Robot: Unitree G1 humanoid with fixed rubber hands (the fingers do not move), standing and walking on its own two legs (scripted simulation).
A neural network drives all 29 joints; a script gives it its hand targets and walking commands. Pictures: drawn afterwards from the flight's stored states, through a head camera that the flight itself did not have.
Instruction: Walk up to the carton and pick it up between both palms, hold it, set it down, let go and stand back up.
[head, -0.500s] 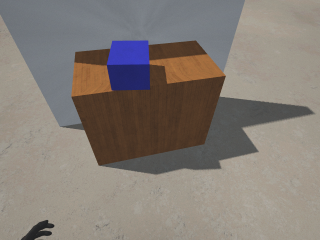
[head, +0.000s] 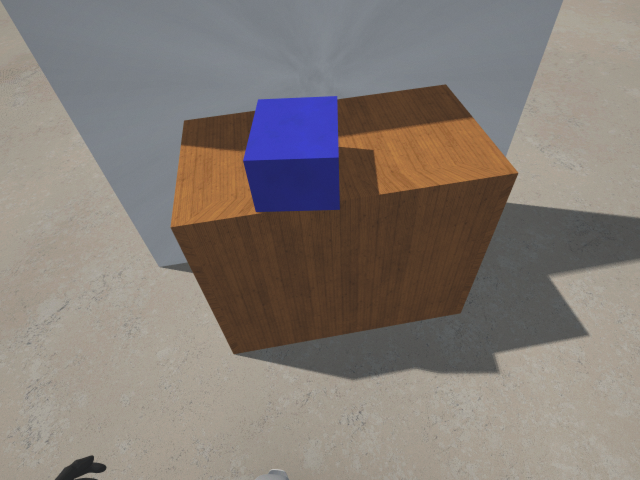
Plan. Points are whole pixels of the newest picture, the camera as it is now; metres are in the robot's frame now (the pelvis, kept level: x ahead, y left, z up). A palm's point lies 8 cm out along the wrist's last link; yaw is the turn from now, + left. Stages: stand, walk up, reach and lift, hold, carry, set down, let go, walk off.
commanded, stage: walk up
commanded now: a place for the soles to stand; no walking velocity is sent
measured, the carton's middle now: (297, 152) +0.81 +0.11 -0.06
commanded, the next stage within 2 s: none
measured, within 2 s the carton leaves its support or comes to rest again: neither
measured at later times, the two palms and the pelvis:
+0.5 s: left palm (84, 413) +0.23 +0.36 -0.06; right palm (586, 433) +0.22 -0.30 -0.08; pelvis +0.14 +0.02 -0.01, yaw +3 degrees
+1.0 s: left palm (103, 343) +0.34 +0.39 -0.09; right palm (550, 333) +0.35 -0.29 -0.04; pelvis +0.26 +0.05 -0.01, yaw +5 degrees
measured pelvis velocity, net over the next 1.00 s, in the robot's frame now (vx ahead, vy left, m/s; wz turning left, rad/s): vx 0.26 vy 0.05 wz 0.09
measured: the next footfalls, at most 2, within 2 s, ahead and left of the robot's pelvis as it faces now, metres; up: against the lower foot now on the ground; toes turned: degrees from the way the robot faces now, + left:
left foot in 0.08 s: +0.14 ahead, +0.17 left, +0.00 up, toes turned -2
right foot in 0.44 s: +0.24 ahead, -0.08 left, +0.00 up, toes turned -3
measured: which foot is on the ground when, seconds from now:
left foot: up 0.00-0.06, down 0.08-0.46, up 0.48-0.80, down 0.82-1.00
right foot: down 0.00-0.08, up 0.10-0.42, down 0.44-0.82, up 0.84-1.00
